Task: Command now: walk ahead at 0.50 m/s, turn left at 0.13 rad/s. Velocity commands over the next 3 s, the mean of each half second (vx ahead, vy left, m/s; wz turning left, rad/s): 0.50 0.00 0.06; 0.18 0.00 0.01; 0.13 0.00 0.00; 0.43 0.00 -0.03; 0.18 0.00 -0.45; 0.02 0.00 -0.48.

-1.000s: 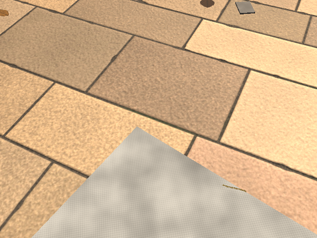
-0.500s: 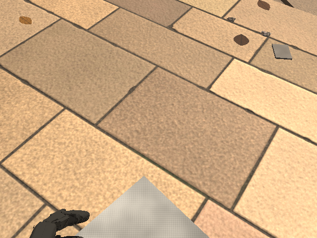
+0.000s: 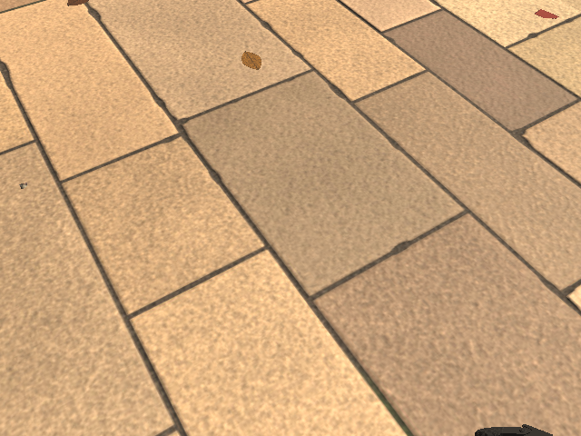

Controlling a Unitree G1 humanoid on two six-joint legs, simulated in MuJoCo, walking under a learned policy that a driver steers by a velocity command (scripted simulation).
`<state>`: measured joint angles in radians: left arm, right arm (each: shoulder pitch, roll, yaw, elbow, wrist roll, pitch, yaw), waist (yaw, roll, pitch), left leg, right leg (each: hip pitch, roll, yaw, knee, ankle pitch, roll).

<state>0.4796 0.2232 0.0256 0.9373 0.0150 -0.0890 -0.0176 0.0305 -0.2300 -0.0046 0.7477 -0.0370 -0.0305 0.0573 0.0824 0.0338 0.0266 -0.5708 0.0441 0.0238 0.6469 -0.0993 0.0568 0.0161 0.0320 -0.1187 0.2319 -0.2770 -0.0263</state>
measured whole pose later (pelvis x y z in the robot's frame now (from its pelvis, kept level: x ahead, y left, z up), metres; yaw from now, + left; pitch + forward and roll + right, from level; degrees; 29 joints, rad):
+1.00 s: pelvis +0.39 +0.00 -0.01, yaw +0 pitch -1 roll -1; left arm 0.28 0.18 0.01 1.00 0.02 -0.02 0.01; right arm 0.24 -0.18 -0.01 1.05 -0.03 0.01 -0.03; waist 0.01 0.02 0.03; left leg -0.25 0.03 -0.01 0.53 -0.26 0.03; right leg -0.27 0.06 -0.11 0.44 -0.16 -0.08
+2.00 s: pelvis +0.67 +0.00 -0.02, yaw -3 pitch +1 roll +0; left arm 0.54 0.13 0.02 1.13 0.02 -0.10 0.02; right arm -0.04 -0.17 -0.03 0.90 -0.02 -0.07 0.01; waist 0.07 0.01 0.06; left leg -0.47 -0.02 0.11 0.52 -0.09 0.12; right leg 0.13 0.04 -0.03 0.37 -0.47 -0.05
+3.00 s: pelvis +0.84 +0.00 -0.01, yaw -32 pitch +1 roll +0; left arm 0.20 0.26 0.08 0.83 0.02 0.05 0.00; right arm 0.21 -0.22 -0.04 0.80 -0.02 0.02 -0.04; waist 0.02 -0.03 0.03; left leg -0.25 -0.02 0.00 0.50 -0.29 0.03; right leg -0.36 0.11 0.10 0.51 -0.18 -0.05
